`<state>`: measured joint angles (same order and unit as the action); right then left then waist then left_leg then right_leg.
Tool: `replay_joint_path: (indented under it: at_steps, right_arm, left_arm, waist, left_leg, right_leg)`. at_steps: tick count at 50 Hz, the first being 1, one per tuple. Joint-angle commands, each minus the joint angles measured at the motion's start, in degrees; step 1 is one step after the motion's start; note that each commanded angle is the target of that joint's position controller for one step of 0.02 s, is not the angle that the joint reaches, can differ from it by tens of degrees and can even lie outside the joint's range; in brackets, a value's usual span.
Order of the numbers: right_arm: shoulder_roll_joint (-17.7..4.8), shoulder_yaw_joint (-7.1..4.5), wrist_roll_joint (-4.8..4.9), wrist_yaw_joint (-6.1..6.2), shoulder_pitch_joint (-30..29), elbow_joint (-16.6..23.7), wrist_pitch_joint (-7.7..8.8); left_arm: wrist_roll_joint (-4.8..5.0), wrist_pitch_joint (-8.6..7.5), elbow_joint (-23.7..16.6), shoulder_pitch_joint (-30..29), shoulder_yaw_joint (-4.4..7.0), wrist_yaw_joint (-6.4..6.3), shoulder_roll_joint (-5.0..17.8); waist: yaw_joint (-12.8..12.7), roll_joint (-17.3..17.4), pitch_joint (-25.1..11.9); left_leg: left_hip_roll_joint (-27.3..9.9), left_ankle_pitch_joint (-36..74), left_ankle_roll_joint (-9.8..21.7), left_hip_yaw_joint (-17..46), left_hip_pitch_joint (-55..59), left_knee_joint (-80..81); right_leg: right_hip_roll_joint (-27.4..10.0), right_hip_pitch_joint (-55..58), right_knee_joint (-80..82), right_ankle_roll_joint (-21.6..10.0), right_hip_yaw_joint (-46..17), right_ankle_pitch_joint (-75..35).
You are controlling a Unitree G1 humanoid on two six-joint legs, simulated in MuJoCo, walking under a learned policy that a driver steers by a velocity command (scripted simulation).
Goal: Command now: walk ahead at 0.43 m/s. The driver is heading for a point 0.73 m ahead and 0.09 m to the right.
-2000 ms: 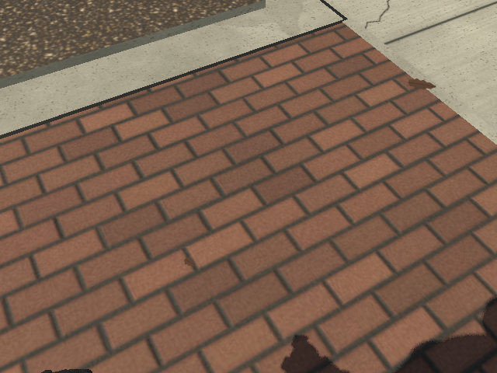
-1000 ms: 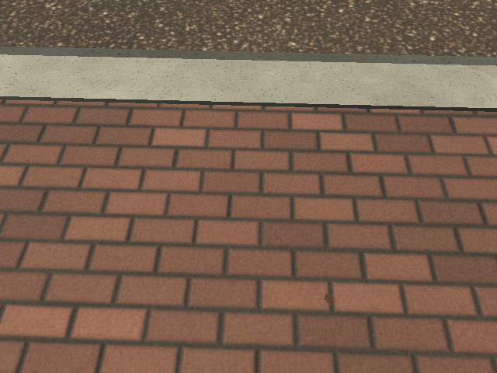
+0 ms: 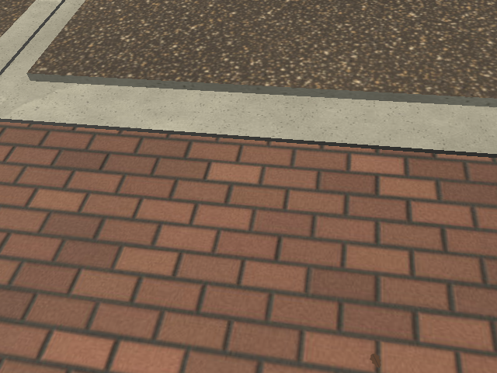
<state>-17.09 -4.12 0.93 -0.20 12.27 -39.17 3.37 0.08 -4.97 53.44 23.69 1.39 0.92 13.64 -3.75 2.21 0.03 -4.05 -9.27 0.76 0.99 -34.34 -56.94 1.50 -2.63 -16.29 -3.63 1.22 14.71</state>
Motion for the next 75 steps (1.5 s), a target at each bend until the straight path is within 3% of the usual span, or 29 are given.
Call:
replay_joint_path:
  at_steps: [1, 9, 11, 13, 14, 15, 16, 17, 19, 24, 29, 34, 38, 40, 41, 42, 43, 44, 46, 51, 57, 62, 64, 65, 67, 69, 71, 74, 75]
  right_arm:
    - [-0.71, 0.3, -0.08, -0.59, -8.3, 6.16, 1.09]
    - [-0.71, 1.11, 0.83, -3.19, -19.52, 9.94, 2.5]
    - [-2.79, 0.35, 0.56, -3.27, -16.66, 9.45, 2.62]
    - [-6.71, -1.64, 0.44, -2.29, -2.72, 5.62, 2.19]
    - [-9.12, -2.42, -0.12, -1.38, 8.49, 2.95, 1.73]
    - [-14.66, -3.35, -1.19, -1.42, 12.31, 1.52, 1.81]
    - [-8.66, -2.1, -0.91, -1.31, 13.38, 0.94, 1.56]
    - [-6.81, -1.23, -0.55, -1.06, 7.99, 0.75, 1.5]
    - [-4.37, -0.42, -0.74, -1.36, 0.95, 0.73, 1.78]
    - [-4.24, -0.43, -0.76, -1.72, -0.62, -2.01, 3.66]
    - [-6.66, -0.84, -1.12, -0.53, 2.15, -4.46, 3.38]
    - [-8.58, -1.38, -0.36, -0.15, 6.69, -7.56, 2.32]
    - [-10.13, -1.95, -0.05, 0.56, 5.76, -7.95, 0.4]
    - [-10.11, -1.76, -0.41, 1.4, 4.47, -6.94, -0.85]
    - [-7.95, -0.61, -1.66, 1.96, 5.82, -5.18, -0.62]
    - [-0.25, 1.93, -2.7, 0.69, 11.89, -3.12, 1.17]
    - [-5.78, 0.96, -0.79, -0.2, 6.47, -3.41, 3.22]
    - [-7.99, 0.4, 1.17, -0.67, 1.8, -2.0, 4.29]
    - [-7.67, 0.35, -0.57, 0.13, -0.42, -2.2, 4.42]
    - [-4.18, 0.75, -1.49, 0.99, 3.01, -2.81, 0.86]
    - [-3.04, 1.23, -1.19, 0.18, -5.29, -1.55, 1.09]
    - [-4.8, 0.38, -2.05, -0.6, -5.61, -1.47, 1.82]
    - [-7.63, -0.3, -2.99, -0.1, -1.87, -2.52, 2.29]
    - [-9.58, -0.49, -3.43, 0.32, -2.01, -2.23, 1.92]
    - [-1.37, 1.57, -2.01, 0.5, -0.71, -3.23, 0.08]
    - [-1.94, 1.88, -1.7, 0.07, -3.69, -3.37, -0.94]
    - [-4.27, 1.29, -1.69, 0.07, -10.43, -2.33, -1.75]
    - [-3.99, 1.08, -1.51, 0.06, -8.13, -3.24, -2.08]
    - [-3.51, 1.29, -1.89, 0.1, -9.14, -3.48, -1.77]
  left_arm:
    - [0.0, -0.1, -2.7, 0.05, 1.49, -0.83, 9.24]
    - [0.92, 1.18, -0.98, 4.57, 1.86, -1.41, 10.91]
    - [0.84, 1.49, -1.25, 3.62, 2.48, -1.6, 12.34]
    - [0.32, 2.26, -1.85, 1.91, 2.89, -1.84, 13.31]
    - [-0.53, 2.21, -3.27, 1.22, 2.29, -2.01, 11.88]
    - [-0.84, 1.08, -4.78, 9.46, -0.29, -1.27, 2.55]
    - [0.8, -0.57, -3.45, 7.07, 0.77, -0.6, 7.7]
    - [2.67, -1.27, -6.34, -0.62, 2.13, -0.36, 11.65]
    - [1.8, -1.52, -7.74, -6.15, 2.03, -0.84, 10.06]
    - [0.47, 1.25, -8.06, -4.88, 1.72, -1.37, 6.42]
    - [0.56, 0.72, -10.94, -14.92, 1.06, -0.4, 5.47]
    - [1.25, 0.59, -15.0, -22.95, 0.88, 1.1, 5.85]
    - [0.82, 0.74, -17.34, -22.29, 1.69, 2.41, 7.49]
    - [0.95, 1.06, -14.56, -8.81, 4.41, 2.07, 11.78]
    - [1.11, 1.53, -12.97, 1.11, 6.39, 1.16, 17.17]
    - [1.64, 1.34, -13.28, 0.8, 6.95, 1.28, 21.38]
    - [1.43, 1.06, -14.38, 2.19, 5.43, 1.25, 15.41]
    - [0.46, 0.83, -14.69, -0.9, 4.65, 0.99, 13.11]
    - [-0.15, 0.85, -16.6, -8.73, 3.8, 0.65, 10.54]
    - [-0.36, 0.59, -16.03, -11.09, 3.54, -0.37, 10.63]
    - [-0.08, 2.35, -13.19, -8.77, 3.11, -1.79, 10.38]
    - [0.08, 3.18, -11.11, -9.85, 2.62, -1.77, 9.39]
    - [-0.58, 2.81, -10.88, -8.26, 2.18, -1.77, 8.2]
    - [-1.56, 2.25, -10.2, -1.73, 1.76, -1.56, 6.61]
    - [-0.76, 3.33, -9.33, -3.47, 1.48, -1.8, 6.82]
    - [-0.11, 6.02, -9.8, -6.96, 1.89, -2.3, 6.98]
    - [-0.4, 7.57, -8.25, -4.73, 1.89, -2.48, 5.9]
    - [-1.11, 7.76, -7.17, -6.32, 2.53, -2.32, 9.13]
    - [-0.96, 7.13, -7.4, -7.65, 2.12, -2.29, 7.4]
  waist:
    - [-0.52, -6.17, 4.62]
    - [-1.87, -6.91, 8.35]
    - [1.17, -8.41, 4.94]
    - [9.24, -9.25, -4.97]
    - [13.73, -6.96, -13.16]
    - [8.56, 10.35, -23.72]
    - [11.12, 9.3, -26.32]
    - [10.04, 6.72, -13.31]
    - [5.96, -1.11, -2.99]
    - [1.34, 1.52, 0.75]
    - [4.8, 0.45, 3.26]
    - [8.03, -0.45, 4.84]
    - [6.05, 1.02, 2.67]
    - [-1.02, 0.71, -5.83]
    - [-4.2, -6.22, -12.85]
    - [1.79, -19.65, -18.94]
    - [-2.42, -12.7, -21.28]
    - [-2.47, -9.88, -13.09]
    - [1.6, -1.42, -5.76]
    - [5.75, -4.58, -4.89]
    - [1.84, -6.51, -5.47]
    - [3.03, -6.67, -3.76]
    - [3.95, -2.76, -6.82]
    - [0.27, 4.39, -11.66]
    - [3.31, 8.04, -14.59]
    - [3.0, 5.71, -9.48]
    - [-0.28, 5.78, -6.4]
    - [3.45, -1.28, -0.67]
    - [3.26, -1.81, 0.29]
  left_leg:
    - [-0.96, 6.6, -1.43, -0.91, -10.31, 8.46]
    - [2.01, 11.29, 0.97, -2.64, -3.94, 26.39]
    - [4.18, 7.62, 3.21, -3.62, 1.95, 27.52]
    - [7.08, 7.66, 6.63, -5.78, 20.95, 28.75]
    - [-0.51, 8.02, 9.68, 2.33, 41.32, 25.08]
    - [-17.01, -3.05, 19.61, 31.92, 63.45, 28.41]
    - [-18.86, -11.08, 20.31, 44.42, 62.16, 38.24]
    - [-16.18, -11.15, 16.57, 34.14, 52.41, 40.08]
    - [-11.18, 0.24, 13.77, 20.25, 34.21, 43.49]
    - [-7.48, 8.1, 14.38, 9.22, 20.83, 50.39]
    - [-5.43, 10.39, 11.45, -0.18, 22.29, 51.62]
    - [-9.72, 9.51, 10.0, -2.86, 33.34, 50.16]
    - [-11.5, 28.26, 7.41, -5.35, 41.12, 40.85]
    - [-8.14, 43.62, 4.41, -9.56, 37.29, 21.36]
    - [-5.3, 28.5, 1.89, -10.74, 23.33, 2.56]
    - [7.22, -21.04, -1.6, -4.99, -2.26, -15.76]
    - [5.68, -23.11, -0.36, 5.1, -8.91, -21.05]
    - [3.25, -18.28, 0.58, 4.58, -11.85, -20.87]
    - [-1.16, -12.29, -0.23, 3.07, -5.87, -13.82]
    - [-0.97, -5.87, -3.78, 1.02, 2.92, -2.13]
    - [1.55, 12.67, -3.62, 0.25, 7.59, 18.99]
    - [2.48, 8.21, -0.09, 0.84, 9.9, 28.08]
    - [-1.58, 36.29, 3.2, 4.73, 22.77, 32.54]
    - [-8.64, 52.22, 9.14, 10.9, 35.0, 27.81]
    - [-14.33, 42.99, 16.13, 18.74, 36.43, 30.36]
    - [-13.54, 23.24, 13.98, 20.33, 29.19, 34.89]
    - [-8.92, 7.55, 8.94, 14.85, 19.18, 37.1]
    - [-0.19, -12.46, 1.85, 4.94, 16.01, 36.32]
    - [0.44, -9.69, 1.09, 4.38, 18.93, 34.56]
  right_leg:
    - [-12.21, 3.63, 8.8, -6.55, -9.61, -16.66]
    - [-15.33, 6.77, 7.28, -6.32, -6.32, -23.22]
    - [-15.96, 9.86, 1.58, -5.22, -5.56, -39.97]
    - [-13.59, 8.11, -15.12, -3.33, -3.02, -57.26]
    - [-11.92, -5.2, -30.4, -1.96, -3.11, -44.39]
    - [0.1, -28.38, -54.09, 1.91, -2.98, 1.86]
    - [1.14, -34.91, -61.4, 1.53, -10.95, 16.86]
    - [-2.46, -39.69, -62.75, 1.12, -9.03, 13.25]
    - [-7.35, -36.39, -56.35, 1.39, -6.02, 4.36]
    - [-10.75, -31.19, -46.87, 3.95, -5.28, -1.84]
    - [-9.48, -32.46, -27.68, 4.31, -3.57, -19.61]
    - [-7.45, -35.65, -18.8, 2.13, -3.66, -20.17]
    - [-4.1, -32.96, -16.86, -1.11, 0.25, -8.54]
    - [1.19, -14.03, -14.6, -4.03, 3.63, -8.18]
    - [-6.97, 4.24, -14.89, -8.03, -9.92, -10.87]
    - [-19.27, 23.41, -7.89, -18.57, -41.89, 2.63]
    - [-20.05, 25.94, -1.71, -17.59, -47.56, 7.72]
    - [-19.14, 19.67, -1.49, -15.14, -38.29, -2.62]
    - [-15.92, 3.48, -2.8, -12.88, -24.13, -30.14]
    - [-11.34, -8.68, -0.19, -11.92, -11.2, -50.26]
    - [-8.63, -5.99, -1.15, -7.46, -6.87, -42.29]
    - [-11.06, -1.61, -8.18, -6.65, -11.42, -37.73]
    - [-5.88, -5.04, -15.11, -2.48, -9.9, -29.79]
    - [-2.14, -12.66, -19.8, 0.42, -9.01, -14.02]
    - [-0.56, -17.37, -26.59, 4.65, -7.0, 15.17]
    - [-2.01, -17.95, -25.78, 5.46, -6.75, 18.25]
    - [-3.06, -9.57, -14.18, 4.79, -5.51, 6.03]
    - [-3.89, -12.31, -8.71, 1.09, -6.93, 5.93]
    - [-4.03, -15.25, -7.74, 0.36, -7.02, 8.27]
